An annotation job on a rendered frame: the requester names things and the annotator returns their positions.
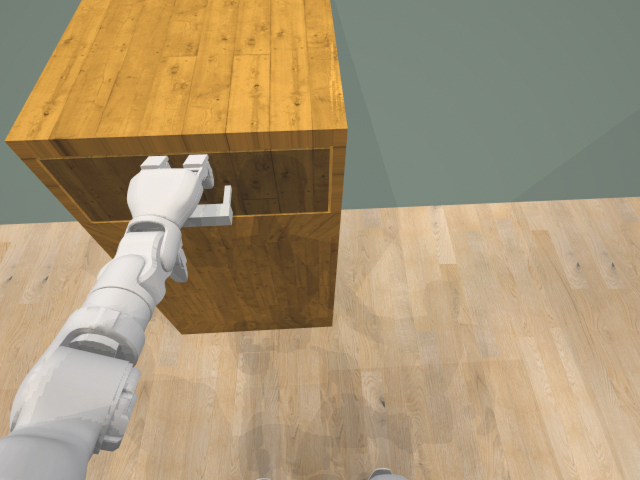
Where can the left robot upper arm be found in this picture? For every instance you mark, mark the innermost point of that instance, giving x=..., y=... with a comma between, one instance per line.
x=80, y=403

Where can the drawer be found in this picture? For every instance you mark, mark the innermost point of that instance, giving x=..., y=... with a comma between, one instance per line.
x=263, y=181

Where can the left robot forearm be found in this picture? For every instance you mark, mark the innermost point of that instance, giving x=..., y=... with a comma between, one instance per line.
x=116, y=312

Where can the left robot hand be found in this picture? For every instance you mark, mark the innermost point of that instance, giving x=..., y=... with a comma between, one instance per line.
x=170, y=193

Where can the handle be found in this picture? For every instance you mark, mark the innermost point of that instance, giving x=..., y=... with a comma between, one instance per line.
x=212, y=214

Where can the cabinet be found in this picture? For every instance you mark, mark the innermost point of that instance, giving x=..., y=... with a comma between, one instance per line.
x=156, y=76

